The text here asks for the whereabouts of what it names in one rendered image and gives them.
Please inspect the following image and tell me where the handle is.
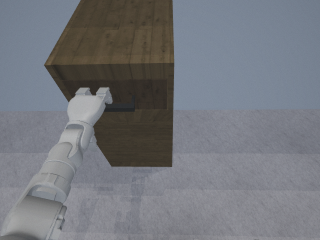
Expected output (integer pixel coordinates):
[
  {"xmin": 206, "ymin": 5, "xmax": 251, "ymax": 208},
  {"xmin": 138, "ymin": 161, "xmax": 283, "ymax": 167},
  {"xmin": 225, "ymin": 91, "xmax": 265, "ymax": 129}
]
[{"xmin": 104, "ymin": 95, "xmax": 135, "ymax": 112}]

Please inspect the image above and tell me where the robot left upper arm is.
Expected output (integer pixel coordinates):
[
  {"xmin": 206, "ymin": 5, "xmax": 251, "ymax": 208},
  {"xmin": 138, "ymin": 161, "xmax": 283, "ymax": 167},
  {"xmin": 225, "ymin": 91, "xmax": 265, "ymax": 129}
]
[{"xmin": 0, "ymin": 195, "xmax": 67, "ymax": 240}]

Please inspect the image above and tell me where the robot left forearm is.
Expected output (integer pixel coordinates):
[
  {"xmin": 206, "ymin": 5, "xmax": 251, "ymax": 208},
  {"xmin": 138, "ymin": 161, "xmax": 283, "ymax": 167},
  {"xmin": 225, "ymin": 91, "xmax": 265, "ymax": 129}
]
[{"xmin": 0, "ymin": 120, "xmax": 93, "ymax": 236}]

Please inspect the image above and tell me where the robot left hand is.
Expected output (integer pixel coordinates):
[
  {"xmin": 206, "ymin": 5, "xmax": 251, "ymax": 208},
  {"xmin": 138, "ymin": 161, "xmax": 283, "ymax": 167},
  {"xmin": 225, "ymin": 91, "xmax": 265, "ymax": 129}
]
[{"xmin": 67, "ymin": 87, "xmax": 113, "ymax": 152}]

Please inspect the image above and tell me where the cabinet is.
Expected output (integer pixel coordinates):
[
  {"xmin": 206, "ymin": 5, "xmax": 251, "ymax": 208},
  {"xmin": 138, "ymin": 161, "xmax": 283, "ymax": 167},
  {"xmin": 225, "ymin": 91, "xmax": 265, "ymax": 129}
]
[{"xmin": 44, "ymin": 0, "xmax": 175, "ymax": 167}]

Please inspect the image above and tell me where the drawer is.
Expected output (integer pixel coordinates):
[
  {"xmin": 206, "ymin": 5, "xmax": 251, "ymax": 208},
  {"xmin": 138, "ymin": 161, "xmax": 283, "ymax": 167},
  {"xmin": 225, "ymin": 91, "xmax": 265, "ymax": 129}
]
[{"xmin": 62, "ymin": 78, "xmax": 167, "ymax": 110}]

